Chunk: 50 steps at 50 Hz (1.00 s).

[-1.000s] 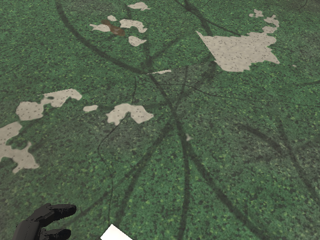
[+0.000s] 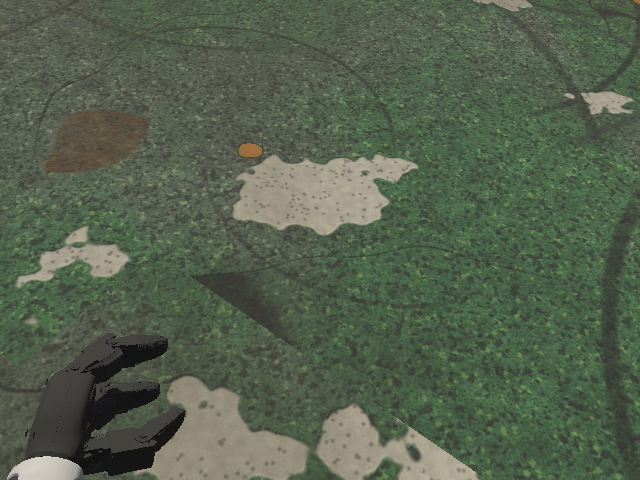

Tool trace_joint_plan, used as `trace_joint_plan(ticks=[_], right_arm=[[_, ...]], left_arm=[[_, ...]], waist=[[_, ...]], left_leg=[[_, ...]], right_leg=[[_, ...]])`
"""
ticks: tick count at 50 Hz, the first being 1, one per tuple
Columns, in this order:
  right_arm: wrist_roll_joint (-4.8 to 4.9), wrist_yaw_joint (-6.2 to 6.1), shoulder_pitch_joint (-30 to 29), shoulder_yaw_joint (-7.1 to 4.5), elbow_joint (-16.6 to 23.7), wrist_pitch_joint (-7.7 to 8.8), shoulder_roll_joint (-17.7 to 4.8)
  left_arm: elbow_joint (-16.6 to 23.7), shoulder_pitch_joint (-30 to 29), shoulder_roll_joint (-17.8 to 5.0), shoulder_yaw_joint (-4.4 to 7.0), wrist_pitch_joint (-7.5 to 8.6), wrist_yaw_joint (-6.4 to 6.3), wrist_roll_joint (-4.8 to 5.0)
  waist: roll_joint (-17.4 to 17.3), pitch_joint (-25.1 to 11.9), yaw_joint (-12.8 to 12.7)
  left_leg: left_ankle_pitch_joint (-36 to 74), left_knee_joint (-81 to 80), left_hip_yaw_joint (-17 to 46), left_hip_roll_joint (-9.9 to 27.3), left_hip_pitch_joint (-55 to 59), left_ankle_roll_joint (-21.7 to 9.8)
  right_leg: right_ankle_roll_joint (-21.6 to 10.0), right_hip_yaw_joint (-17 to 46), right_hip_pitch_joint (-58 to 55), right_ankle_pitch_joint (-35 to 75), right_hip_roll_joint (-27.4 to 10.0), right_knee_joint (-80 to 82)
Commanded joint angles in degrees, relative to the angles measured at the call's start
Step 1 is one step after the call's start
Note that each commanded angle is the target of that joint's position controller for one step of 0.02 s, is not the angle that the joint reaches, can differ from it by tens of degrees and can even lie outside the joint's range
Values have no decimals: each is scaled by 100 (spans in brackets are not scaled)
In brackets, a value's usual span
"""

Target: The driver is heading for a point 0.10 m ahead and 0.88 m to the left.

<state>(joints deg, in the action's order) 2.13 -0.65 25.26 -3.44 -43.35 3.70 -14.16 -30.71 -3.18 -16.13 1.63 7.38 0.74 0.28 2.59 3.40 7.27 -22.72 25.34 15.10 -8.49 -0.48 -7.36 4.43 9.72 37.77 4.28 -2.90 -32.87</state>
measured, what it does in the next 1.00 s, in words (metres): walks ahead, turning left: right foot, then left foot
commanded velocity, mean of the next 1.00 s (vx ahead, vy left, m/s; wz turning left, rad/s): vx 1.00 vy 0.00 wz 0.79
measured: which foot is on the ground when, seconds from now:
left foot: down 0.00-0.10, up 0.12-0.54, down 0.56-1.00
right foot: up 0.00-0.06, down 0.08-0.56, up 0.58-1.00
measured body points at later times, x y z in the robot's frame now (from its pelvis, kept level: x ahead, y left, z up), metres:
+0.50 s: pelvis +0.41 +0.01 -0.03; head +0.42 +0.06 +0.42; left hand +0.25 +0.25 -0.17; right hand +0.75 -0.06 -0.06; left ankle +0.55 +0.20 -0.69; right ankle +0.28 -0.19 -0.73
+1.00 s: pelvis +0.79 +0.28 -0.02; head +0.80 +0.33 +0.43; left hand +0.84 +0.62 -0.08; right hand +0.96 +0.07 -0.14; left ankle +0.57 +0.17 -0.73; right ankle +1.05 +0.35 -0.71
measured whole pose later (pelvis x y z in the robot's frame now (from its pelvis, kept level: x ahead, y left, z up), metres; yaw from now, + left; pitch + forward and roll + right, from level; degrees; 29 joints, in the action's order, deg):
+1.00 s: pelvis +0.79 +0.28 -0.02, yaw +47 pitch +2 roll -1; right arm 0.4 -0.4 26.4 -2.0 -47.6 4.3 -13.8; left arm -33.2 -1.6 -14.9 0.3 7.0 2.7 1.3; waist 2.0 2.7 6.5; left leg -28.1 15.7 8.9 -4.8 12.1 -7.1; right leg -1.1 -1.0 36.4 7.4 -1.3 -26.9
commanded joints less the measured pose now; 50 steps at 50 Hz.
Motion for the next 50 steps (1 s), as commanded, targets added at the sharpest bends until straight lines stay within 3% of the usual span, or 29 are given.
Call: trace_joint_plan(ticks=[1, 2, 3, 4, 5, 6, 7, 8, 9, 10, 11, 14, 18, 22, 25, 27, 28, 29, 30, 31, 32, 33, 35, 36, 41, 43, 46, 48, 50], right_arm=[[89, -86, -250, -308, 254, 57, -948], [77, -99, -224, -326, 208, 15, -939], [10, -83, -302, -338, 214, -26, -966], [-146, -19, -552, -288, 319, -52, -931], [-349, 51, -557, -87, 488, -46, -383], [193, 64, 484, 89, 828, 37, -5], [324, -4, 208, 51, 610, -19, -573], [177, 9, -546, -12, 684, -59, -915], [20, 25, -1000, -29, 755, -83, -921], [-94, 40, -1345, -54, 897, -78, -861], [-29, 85, -1340, -60, 945, -130, -763], [87, 121, -1467, 20, 1105, -314, -407], [27, 218, -1767, 56, 1248, -284, -469], [-17, 395, -2641, 70, 1453, -190, -517], [57, 448, -2402, -109, 1465, -167, -889], [128, 409, -640, -436, 1066, -270, -1480], [111, 331, 825, -658, 584, -339, -1836], [130, 239, 719, -687, 447, -391, -2102], [-76, 295, 98, -509, 910, -176, -2091], [-127, 300, 146, -441, 987, -53, -1504], [-181, 317, 13, -383, 819, 84, -1359], [-192, 324, -381, -300, 799, 195, -1156], [-265, 247, -977, -185, 811, 225, -897], [-224, 212, -1009, -145, 744, 216, -790], [-165, -12, -483, -64, 375, 218, -652], [-129, 12, -140, -85, 202, 249, -795], [-68, 43, 266, -68, -139, 199, -767], [-122, -9, 361, -70, -319, 91, -787], [-315, -30, 246, -133, -386, -4, -1080]], left_arm=[[489, -486, -637, 269, 98, -3, 182], [470, -325, -756, 338, 117, -7, 210], [342, 354, -957, 478, 134, -34, 227], [145, 1626, -1091, 590, 96, -89, 261], [-51, 3034, -1310, 599, 11, -170, 221], [-213, 2994, -1723, 620, 48, -13, -68], [7, 2475, -1061, 526, -2, 9, -77], [-12, 2259, -684, 439, -90, -60, -54], [-174, 2220, -694, 426, -160, -86, -122], [-331, 2094, -681, 421, -173, -98, -165], [-454, 1965, -575, 378, -145, -109, -189], [-785, 1821, -287, 309, -99, -45, 42], [-906, 1626, -702, 405, -72, -82, -51], [-1139, 2097, -1031, 442, -126, -103, -43], [-1189, 2231, -1543, 521, -264, -140, -31], [-1029, 1888, -1760, 583, -375, -160, 21], [-879, 1523, -1586, 531, -336, -188, 78], [-709, 1529, -502, 223, -137, -159, -98], [-171, 2254, -341, 47, 174, -71, 121], [-160, 1431, -956, 126, 332, -64, 249], [-90, 1135, -911, 137, 342, -87, 354], [-273, 1240, -781, 99, 268, -147, 218], [-511, 1697, -737, 131, 56, -90, 53], [-530, 1670, -709, 133, -28, -70, 16], [-69, 190, -160, -86, -49, 23, -137], [24, -220, -115, -91, 18, 78, -47], [249, -720, -335, 11, 57, 159, 106], [293, -641, -477, 90, 91, 219, 118], [177, 262, -817, 268, 46, 162, 186]], waist=[[-771, 166, -232], [-844, 67, -354], [-900, -362, -747], [-953, -1203, -1484], [-353, -2330, -1917], [3087, -3228, -1050], [2229, -2411, -1245], [1290, -1533, -1422], [172, -985, -1374], [-105, -586, -1239], [15, -349, -1039], [195, 38, -818], [-36, 417, -681], [-382, 690, -989], [260, 168, -574], [675, -754, 444], [165, -1189, 1111], [-2014, -814, 479], [-2348, -2453, -364], [-988, -2134, 77], [-254, -1041, -227], [329, -744, -553], [29, -254, -1040], [-82, -52, -1071], [-196, 435, -407], [-247, 463, -108], [-461, 593, 66], [-629, 429, -110], [-981, -397, -737]], left_leg=[[799, -533, 1178, 889, -1498, -465], [1346, -226, 1257, 996, -1142, -401], [2421, 507, 1172, 939, -901, -261], [3145, 1878, 916, 775, -1153, -29], [1410, 4021, 522, 540, -2429, 139], [-854, 5869, 16, 105, -4181, 319], [-225, 6234, -261, 788, -4800, 383], [113, 6269, -608, 917, -4924, 430], [201, 6078, -754, 1121, -4683, 432], [338, 5701, -765, 1347, -4507, 384], [386, 5481, -720, 1561, -4247, 347], [310, 5109, -829, 1868, -4467, 302], [1608, 4243, -1031, 1902, -4634, 436], [2529, 2662, -1795, 1568, -4215, 212], [1983, 2224, -2574, 741, -2941, -55], [1272, 2205, -2575, 387, -833, -370], [1757, 1377, -1950, 526, 1328, -700], [2460, 1232, -533, 1126, 2217, -1058], [-624, -208, 3230, 2261, 3220, -2365], [-1660, -1081, 3625, 2378, 2676, -1880], [-1357, -1383, 3261, 2329, 1538, -1613], [-768, -1284, 2669, 2174, 630, -1389], [-45, -1263, 1526, 1639, -754, -1197], [258, -1368, 1133, 1516, -1155, -1141], [1687, -1526, -378, 905, -2054, -774], [1435, -1807, -360, 1067, -2062, -717], [2036, -1600, -230, 1448, -672, -619], [3597, -1199, -258, 1679, 295, -474], [6461, -75, -308, 1793, 940, -318]], right_leg=[[13, -286, -1787, 112, 319, 494], [-55, -315, -1894, -186, 313, 522], [-186, -439, -2554, -548, 381, 437], [-348, -462, -3946, -835, 136, 54], [-525, 555, -6075, -2050, -833, -607], [-1548, 4589, -7150, -4796, -2330, 1383], [-1459, 4761, -6569, -6301, -2176, 1805], [-1277, 3545, -5786, -5455, -1903, 1742], [-1189, 2570, -4959, -4069, -1662, 1718], [-1187, 1860, -4294, -3051, -1488, 1710], [-1172, 1328, -3786, -2512, -1372, 1796], [-1154, 247, -3351, -1774, -1300, 2121], [-1131, -1052, -3105, -910, -1187, 2590], [-871, -2057, -3593, 311, -989, 2746], [-740, -2440, -4220, 4841, -1033, 1674], [-801, -2368, -3809, 6322, -1188, -599], [-612, -2303, -2404, 4468, -837, -2671], [-365, -2075, -479, -3105, 501, -5441], [-440, -400, 1094, -3731, 744, -6341], [-670, -66, 1199, -3000, 343, -5746], [-709, -200, 1152, -2675, 187, -5058], [-671, -151, 634, -2401, -147, -4523], [-480, -181, -145, -2041, -441, -3915], [-392, -313, -230, -1976, -533, -3625], [-86, -952, -559, 436, -353, -1153], [-141, -1122, -1087, 1262, -110, -323], [-371, -1032, -509, 995, 8, 478], [-571, -1131, -380, 550, 178, 711], [-800, -1376, -1283, -312, 560, 341]])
